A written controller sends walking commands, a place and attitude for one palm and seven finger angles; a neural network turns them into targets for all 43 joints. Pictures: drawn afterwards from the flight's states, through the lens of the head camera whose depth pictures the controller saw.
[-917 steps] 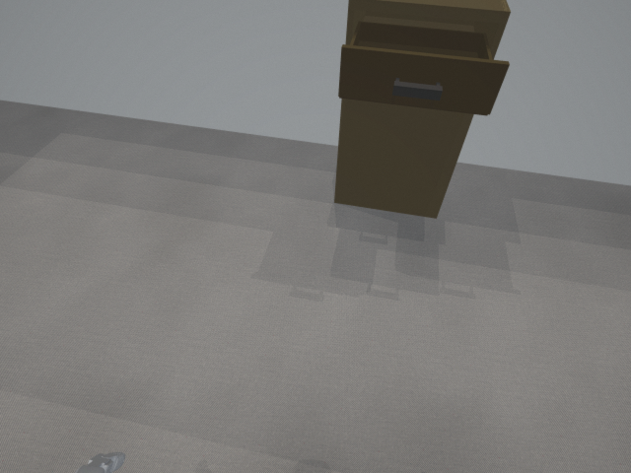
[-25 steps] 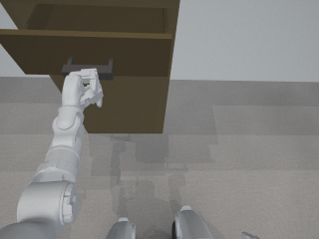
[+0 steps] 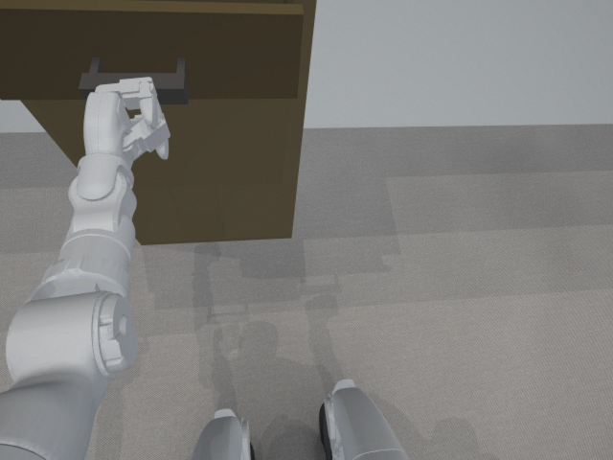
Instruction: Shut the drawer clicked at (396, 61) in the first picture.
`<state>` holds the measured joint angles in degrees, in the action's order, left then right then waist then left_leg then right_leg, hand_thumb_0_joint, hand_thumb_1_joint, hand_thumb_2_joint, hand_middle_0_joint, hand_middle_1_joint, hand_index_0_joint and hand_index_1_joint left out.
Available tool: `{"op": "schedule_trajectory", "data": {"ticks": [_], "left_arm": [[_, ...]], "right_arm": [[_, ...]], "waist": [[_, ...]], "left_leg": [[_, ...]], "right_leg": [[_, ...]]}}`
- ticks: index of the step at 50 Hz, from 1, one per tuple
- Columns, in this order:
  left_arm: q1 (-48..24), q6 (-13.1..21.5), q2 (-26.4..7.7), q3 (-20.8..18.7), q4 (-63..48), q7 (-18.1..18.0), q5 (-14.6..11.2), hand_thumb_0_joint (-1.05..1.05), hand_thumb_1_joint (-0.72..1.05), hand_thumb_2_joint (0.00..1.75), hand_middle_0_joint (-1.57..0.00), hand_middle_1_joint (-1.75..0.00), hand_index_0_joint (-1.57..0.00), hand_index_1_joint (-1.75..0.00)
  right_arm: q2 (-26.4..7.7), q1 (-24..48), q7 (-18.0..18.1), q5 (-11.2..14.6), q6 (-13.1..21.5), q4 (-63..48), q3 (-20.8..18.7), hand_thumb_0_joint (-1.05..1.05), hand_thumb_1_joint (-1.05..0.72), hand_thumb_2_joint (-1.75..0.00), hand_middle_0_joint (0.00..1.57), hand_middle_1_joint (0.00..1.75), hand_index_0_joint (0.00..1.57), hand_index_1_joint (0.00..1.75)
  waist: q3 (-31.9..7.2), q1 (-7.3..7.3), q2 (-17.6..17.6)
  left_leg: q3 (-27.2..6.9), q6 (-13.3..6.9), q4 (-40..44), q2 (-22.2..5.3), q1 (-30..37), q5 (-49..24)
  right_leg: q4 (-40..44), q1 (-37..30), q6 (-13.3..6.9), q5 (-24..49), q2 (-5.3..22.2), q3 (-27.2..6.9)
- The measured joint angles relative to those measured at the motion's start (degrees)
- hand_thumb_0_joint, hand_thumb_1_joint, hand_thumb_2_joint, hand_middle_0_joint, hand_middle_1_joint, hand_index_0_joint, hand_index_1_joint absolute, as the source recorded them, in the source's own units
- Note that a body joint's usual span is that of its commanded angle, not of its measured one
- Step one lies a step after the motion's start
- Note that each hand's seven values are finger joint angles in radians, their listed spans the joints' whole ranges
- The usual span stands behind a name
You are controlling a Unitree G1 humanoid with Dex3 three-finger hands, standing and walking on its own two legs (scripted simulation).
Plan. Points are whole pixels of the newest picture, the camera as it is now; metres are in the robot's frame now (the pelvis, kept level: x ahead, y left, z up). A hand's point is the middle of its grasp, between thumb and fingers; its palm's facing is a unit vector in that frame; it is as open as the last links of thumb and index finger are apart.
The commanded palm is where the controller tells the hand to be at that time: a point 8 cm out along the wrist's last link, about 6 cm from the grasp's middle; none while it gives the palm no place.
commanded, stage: push the drawer shut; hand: left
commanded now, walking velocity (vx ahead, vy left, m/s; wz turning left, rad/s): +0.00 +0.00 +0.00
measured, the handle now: (138, 76) +0.61 +0.16 +0.07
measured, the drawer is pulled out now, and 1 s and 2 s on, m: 0.06 0.00 0.00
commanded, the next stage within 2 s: pull the fist back off the drawer in 1.04 s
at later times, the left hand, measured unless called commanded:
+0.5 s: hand (165, 93) +0.57 +0.12 +0.07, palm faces -0.03 -1.00 -0.03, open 3.2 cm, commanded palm +0.56 +0.17 +0.07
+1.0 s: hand (157, 82) +0.59 +0.13 +0.07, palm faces -0.03 -1.00 -0.03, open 3.1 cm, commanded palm +0.62 +0.15 +0.07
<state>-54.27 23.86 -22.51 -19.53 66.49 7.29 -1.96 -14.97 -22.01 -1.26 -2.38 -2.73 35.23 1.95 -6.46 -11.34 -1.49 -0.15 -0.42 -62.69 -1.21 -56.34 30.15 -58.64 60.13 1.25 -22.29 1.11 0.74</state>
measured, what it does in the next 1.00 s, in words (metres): stands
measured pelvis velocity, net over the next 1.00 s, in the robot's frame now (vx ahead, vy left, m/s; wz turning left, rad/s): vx -0.02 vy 0.00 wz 0.00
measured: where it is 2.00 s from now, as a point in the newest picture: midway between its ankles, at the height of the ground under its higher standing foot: outside the picture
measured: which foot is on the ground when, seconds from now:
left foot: down 0.00-1.00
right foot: down 0.00-1.00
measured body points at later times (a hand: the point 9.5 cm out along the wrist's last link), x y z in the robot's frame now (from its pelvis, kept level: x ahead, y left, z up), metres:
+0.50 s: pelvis +0.00 +0.00 -0.01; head +0.17 +0.02 +0.41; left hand +0.57 +0.18 +0.07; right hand -0.03 -0.25 -0.11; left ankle -0.01 +0.11 -0.66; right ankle +0.05 -0.14 -0.66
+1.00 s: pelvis -0.02 +0.00 -0.02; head +0.18 +0.04 +0.38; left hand +0.59 +0.19 +0.07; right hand -0.08 -0.24 -0.11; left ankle -0.01 +0.11 -0.66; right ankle +0.05 -0.14 -0.66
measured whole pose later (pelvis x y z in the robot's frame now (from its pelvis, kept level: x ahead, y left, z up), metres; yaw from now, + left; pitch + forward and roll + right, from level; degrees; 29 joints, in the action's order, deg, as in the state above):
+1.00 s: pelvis -0.02 +0.00 -0.02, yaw +0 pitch +30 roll -5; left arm -78.0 17.5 -36.3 -19.6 81.5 5.9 5.0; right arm -14.9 -24.9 -2.2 -5.3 -2.6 36.0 5.2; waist -5.7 -18.9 -2.8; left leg -4.1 -0.4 -69.2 -1.4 -69.8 30.0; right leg -60.9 70.4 1.2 -20.9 0.8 4.4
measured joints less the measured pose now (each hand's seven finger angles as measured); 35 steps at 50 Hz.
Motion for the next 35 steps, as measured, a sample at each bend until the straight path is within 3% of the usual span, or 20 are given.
{"op": "schedule_trajectory", "data": {"ticks": [24,31,35], "left_arm": [[-10.26,-2.48,-6.17,-2.42,6.31,-1.14,3.37,0.01,0.85,0.9,-1.4,-1.6,-1.4,-1.6],[-14.46,-3.58,-9.15,-3.17,9.44,-0.64,4.69,0.01,0.83,0.91,-1.4,-1.6,-1.4,-1.6],[-16.01,-3.53,-10.02,-3.09,10.46,0.32,5.2,-0.02,0.77,0.93,-1.39,-1.6,-1.4,-1.6]], "right_arm": [[0.07,-1.38,-0.77,-1.6,-1.62,-0.51,1.16,0.0,-0.9,-0.9,0.2,0.3,0.21,0.3],[-0.09,-2.03,-0.69,-1.79,-1.73,-0.71,1.86,0.0,-0.9,-0.9,0.2,0.3,0.21,0.3],[-0.13,-2.76,-0.75,-2.05,-1.69,-0.51,2.11,0.0,-0.9,-0.9,0.2,0.3,0.21,0.3]], "waist": [[0.35,-3.63,-0.91],[0.75,-4.98,-1.16],[0.74,-5.03,-1.26]], "left_leg": [[-0.95,-0.07,-2.06,-0.59,-4.83,0.73],[-1.38,-0.12,-2.94,-0.78,-6.69,0.91],[-1.87,-0.1,-3.77,-0.68,-8.18,0.92]], "right_leg": [[-0.4,3.92,0.09,0.04,-0.58,0.89],[-0.68,5.42,0.1,0.11,-0.77,1.28],[-1.16,6.55,0.09,0.12,-0.66,1.73]]}}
